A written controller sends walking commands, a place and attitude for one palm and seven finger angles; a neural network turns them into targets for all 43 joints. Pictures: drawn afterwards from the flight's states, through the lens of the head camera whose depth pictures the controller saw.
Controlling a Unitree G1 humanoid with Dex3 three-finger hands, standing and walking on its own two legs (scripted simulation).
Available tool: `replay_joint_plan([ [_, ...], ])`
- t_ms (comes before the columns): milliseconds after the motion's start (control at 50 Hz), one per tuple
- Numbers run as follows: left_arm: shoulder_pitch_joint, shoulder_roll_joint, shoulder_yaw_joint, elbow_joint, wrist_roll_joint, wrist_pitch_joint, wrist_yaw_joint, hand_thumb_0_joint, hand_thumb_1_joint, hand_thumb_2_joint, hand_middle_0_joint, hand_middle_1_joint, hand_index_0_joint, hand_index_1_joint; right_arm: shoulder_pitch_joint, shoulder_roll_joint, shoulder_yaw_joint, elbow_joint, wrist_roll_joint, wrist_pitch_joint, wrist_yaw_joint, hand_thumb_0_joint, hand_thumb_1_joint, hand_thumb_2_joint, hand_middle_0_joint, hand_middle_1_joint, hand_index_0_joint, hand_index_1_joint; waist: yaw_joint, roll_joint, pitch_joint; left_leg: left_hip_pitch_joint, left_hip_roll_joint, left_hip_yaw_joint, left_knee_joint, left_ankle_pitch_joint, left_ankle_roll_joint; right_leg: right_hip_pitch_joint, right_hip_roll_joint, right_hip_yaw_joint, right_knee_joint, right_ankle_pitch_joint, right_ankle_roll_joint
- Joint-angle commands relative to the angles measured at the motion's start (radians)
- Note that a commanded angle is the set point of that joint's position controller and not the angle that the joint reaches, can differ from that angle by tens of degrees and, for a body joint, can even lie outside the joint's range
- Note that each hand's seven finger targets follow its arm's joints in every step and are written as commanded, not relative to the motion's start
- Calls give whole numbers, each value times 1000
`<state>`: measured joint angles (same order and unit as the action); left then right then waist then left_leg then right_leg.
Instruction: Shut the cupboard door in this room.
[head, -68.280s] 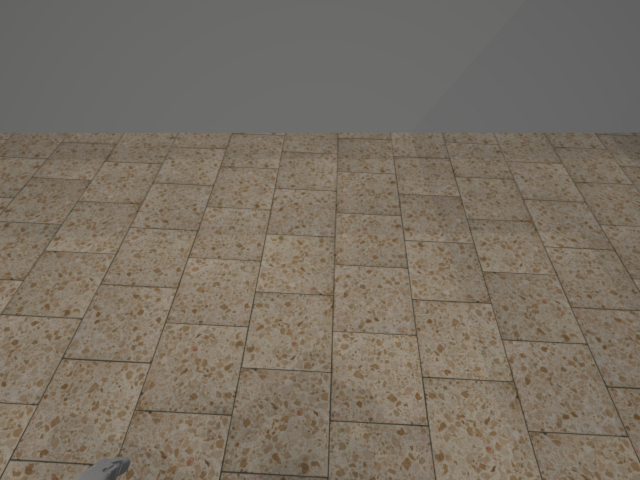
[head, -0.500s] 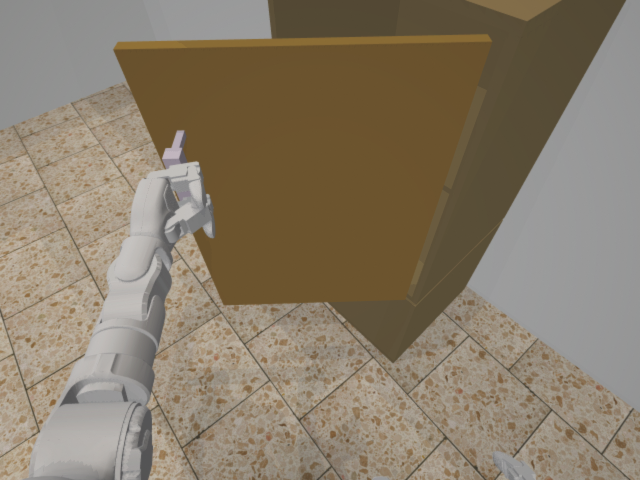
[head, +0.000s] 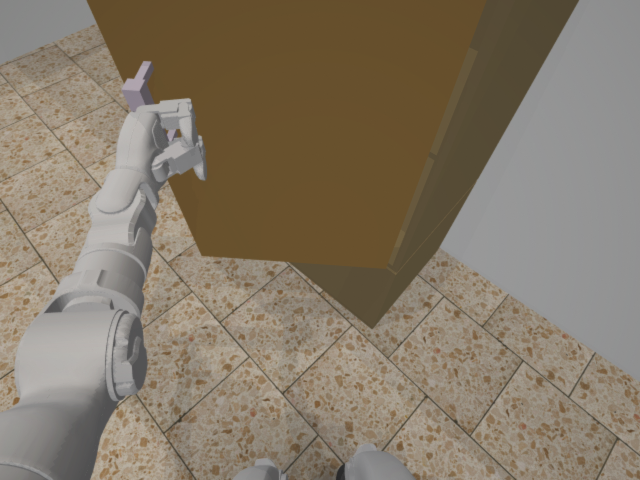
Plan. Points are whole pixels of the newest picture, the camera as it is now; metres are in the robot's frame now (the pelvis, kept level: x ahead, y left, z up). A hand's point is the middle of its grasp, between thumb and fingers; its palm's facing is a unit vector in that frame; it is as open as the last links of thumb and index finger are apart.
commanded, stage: push the door shut along its arc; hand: left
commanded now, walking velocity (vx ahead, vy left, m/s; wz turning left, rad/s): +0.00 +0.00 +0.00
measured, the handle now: (155, 116) +0.56 +0.19 +0.11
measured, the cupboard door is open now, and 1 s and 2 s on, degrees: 37 26 24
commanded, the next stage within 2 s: pull the fist back off the door in 0.86 s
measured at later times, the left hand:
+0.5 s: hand (236, 114) +0.55 +0.08 +0.12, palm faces -0.27 -0.96 +0.02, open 3.1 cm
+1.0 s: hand (254, 96) +0.58 +0.06 +0.13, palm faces -0.31 -0.95 +0.04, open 3.5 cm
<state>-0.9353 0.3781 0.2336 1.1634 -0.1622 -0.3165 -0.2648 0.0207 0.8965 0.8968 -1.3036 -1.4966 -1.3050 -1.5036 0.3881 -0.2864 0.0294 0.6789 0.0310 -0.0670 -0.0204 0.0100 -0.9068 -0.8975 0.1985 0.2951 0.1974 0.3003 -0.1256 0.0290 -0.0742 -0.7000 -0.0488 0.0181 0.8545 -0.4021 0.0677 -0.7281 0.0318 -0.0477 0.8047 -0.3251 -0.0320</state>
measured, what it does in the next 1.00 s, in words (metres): stands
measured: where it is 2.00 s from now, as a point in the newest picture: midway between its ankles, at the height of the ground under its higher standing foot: outside the picture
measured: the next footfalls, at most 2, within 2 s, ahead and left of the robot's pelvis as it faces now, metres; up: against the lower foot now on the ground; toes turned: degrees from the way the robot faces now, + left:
none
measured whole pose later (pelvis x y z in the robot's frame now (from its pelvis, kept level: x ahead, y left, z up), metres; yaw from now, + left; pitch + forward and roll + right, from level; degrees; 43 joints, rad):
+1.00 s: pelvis +0.01 -0.02 -0.02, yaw +0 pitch +23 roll -2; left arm -1.36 0.52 0.22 1.40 -0.11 -0.20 -0.36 0.05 1.00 1.00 -1.30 -1.50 -1.30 -1.50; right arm 0.41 -0.31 0.04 0.70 -0.01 -0.06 -0.03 0.01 -0.91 -0.90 0.20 0.30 0.20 0.30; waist -0.24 0.05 -0.07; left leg -0.93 -0.02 -0.02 0.97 -0.45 0.04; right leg -0.93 0.06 -0.09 0.89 -0.36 -0.06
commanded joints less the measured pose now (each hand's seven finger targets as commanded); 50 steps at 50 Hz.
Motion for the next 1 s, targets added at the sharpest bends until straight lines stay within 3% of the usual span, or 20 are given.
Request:
replay_joint_plan([
  [0, -542, 230, 53, -175, 0, -67, -10, 0, 900, 900, -1300, -1500, -1300, -1500, 120, -177, -63, -80, -1, -22, -9, 0, -900, -900, 200, 300, 200, 300, -36, 29, -411, 234, 46, -107, -105, 266, -42, 146, 0, 43, -66, 197, -6],
  [120, -600, 215, 28, -165, 12, -73, -29, 0, 900, 900, -1300, -1500, -1300, -1500, 151, -180, -67, -77, -6, -11, -2, 0, -900, -900, 200, 300, 200, 300, -66, 49, -462, 290, 58, -125, -77, 358, -50, 94, 5, 37, -49, 235, -2],
  [180, -636, 199, 4, -137, 13, -61, -45, 0, 900, 900, -1300, -1500, -1300, -1500, 164, -182, -67, -65, -7, -3, 0, 0, -900, -900, 200, 300, 200, 300, -86, 50, -432, 290, 63, -132, -70, 358, -53, 57, 8, 30, -51, 222, -1],
  [240, -669, 221, 21, -139, 11, -56, -48, 0, 900, 900, -1300, -1500, -1300, -1500, 177, -185, -69, -61, -10, 3, -1, 0, -900, -900, 200, 300, 200, 300, -87, 68, -468, 313, 65, -139, -58, 395, -54, 51, 9, 29, -45, 237, -2],
  [280, -701, 191, -4, -139, 13, -48, -49, 0, 900, 900, -1300, -1500, -1300, -1500, 182, -182, -67, -56, -14, 5, 2, 0, -900, -900, 200, 300, 200, 300, -97, 93, -464, 327, 66, -144, -54, 415, -57, 26, 10, 25, -42, 237, -1],
  [320, -698, 253, 45, -133, 18, -45, -44, 0, 900, 900, -1300, -1500, -1300, -1500, 192, -189, -67, -58, -16, 11, 1, 0, -900, -900, 200, 300, 200, 300, -89, 80, -501, 325, 66, -143, -42, 454, -57, 46, 11, 28, -33, 264, -1],
  [340, -700, 234, 31, -115, 21, -39, -44, 0, 900, 900, -1300, -1500, -1300, -1500, 193, -183, -65, -58, -17, 13, 3, 0, -900, -900, 200, 300, 200, 300, -92, 88, -493, 313, 63, -137, -39, 456, -55, 48, 11, 30, -34, 274, 0],
  [400, -693, 281, 68, -72, 31, -29, -39, 0, 900, 900, -1300, -1500, -1300, -1500, 210, -189, -65, -63, -19, 23, 2, 0, -900, -900, 200, 300, 200, 300, -99, 42, -469, 257, 58, -127, -33, 438, -44, 75, 14, 32, -32, 292, 0],
  [420, -708, 272, 53, -94, 40, -32, -41, 0, 900, 900, -1300, -1500, -1300, -1500, 207, -188, -63, -68, -20, 25, 4, 0, -900, -900, 200, 300, 200, 300, -96, 75, -490, 272, 61, -131, -31, 455, -49, 62, 11, 34, -26, 295, 2],
  [500, -730, 258, 39, -102, 41, -32, -52, 0, 900, 900, -1300, -1500, -1300, -1500, 219, -186, -68, -74, -23, 33, 5, 0, -900, -900, 200, 300, 200, 300, -107, 80, -520, 288, 62, -129, -13, 494, -47, 66, 15, 33, -18, 327, 1],
  [520, -724, 289, 65, -93, 45, -31, -54, 0, 900, 900, -1300, -1500, -1300, -1500, 220, -190, -69, -72, -24, 35, 5, 0, -900, -900, 200, 300, 200, 300, -99, 68, -534, 283, 63, -126, -10, 486, -46, 74, 17, 38, -18, 332, 3],
  [560, -744, 243, 23, -97, 42, -23, -67, 0, 900, 900, -1300, -1500, -1300, -1500, 217, -186, -69, -71, -24, 38, 5, 0, -900, -900, 200, 300, 200, 300, -113, 74, -519, 282, 60, -122, -8, 470, -42, 61, 17, 37, -24, 330, 5],
  [580, -758, 236, 11, -77, 42, -13, -71, 0, 900, 900, -1300, -1500, -1300, -1500, 218, -187, -68, -65, -23, 40, 3, 0, -900, -900, 200, 300, 200, 300, -127, 51, -493, 255, 58, -117, -8, 437, -37, 63, 18, 39, -30, 324, 7],
  [640, -841, 236, -11, -47, 44, 0, -81, 0, 900, 900, -1300, -1500, -1300, -1500, 225, -190, -63, -45, -23, 39, -7, 0, -900, -900, 200, 300, 200, 300, -158, 64, -464, 235, 56, -120, -2, 390, -30, 28, 16, 42, -37, 295, 7],
  [740, -948, 215, -40, -32, 34, 8, -101, 0, 900, 900, -1300, -1500, -1300, -1500, 229, -194, -60, -14, -30, 19, -15, 0, -900, -900, 200, 300, 200, 300, -192, 99, -497, 257, 57, -135, 19, 376, -26, -24, 14, 40, -27, 267, 7],
  [820, -990, 223, -42, -32, 30, 11, -126, 0, 900, 900, -1300, -1500, -1300, -1500, 232, -197, -59, 1, -35, 3, -17, 0, -900, -900, 200, 300, 200, 300, -194, 140, -554, 271, 55, -137, 42, 407, -27, -31, 16, 40, -8, 287, 1],
  [880, -1001, 235, -36, 26, 35, 34, -131, 0, 900, 900, -1300, -1500, -1300, -1500, 232, -201, -55, 8, -36, -2, -20, 0, -900, -900, 200, 300, 200, 300, -209, 96, -504, 186, 52, -125, 51, 337, -20, -27, 16, 43, -12, 255, 6],
  [940, -1051, 243, -39, 0, 40, 30, -137, 0, 900, 900, -1300, -1500, -1300, -1500, 238, -199, -56, 15, -40, -12, -21, 0, -900, -900, 200, 300, 200, 300, -214, 132, -555, 200, 53, -127, 67, 364, -19, -31, 17, 48, 3, 277, 4],
  [960, -1023, 287, 186, 11, -24, 63, 68, 0, 900, 900, -1300, -1500, -1300, -1500, 269, -160, -44, -18, -43, -13, -3, 0, -900, -900, 200, 300, 200, 300, -146, 177, -588, 143, 55, -134, 58, 339, -34, 10, 12, 53, -7, 264, 4],
  [980, -963, 211, 124, 21, 5, 77, 169, 0, 900, 900, -1300, -1500, -1300, -1500, 266, -156, -44, -30, -55, -14, 20, 0, -900, -900, 200, 300, 200, 300, -150, 174, -594, 141, 57, -135, 45, 337, -45, 15, 7, 48, 4, 260, 9],
])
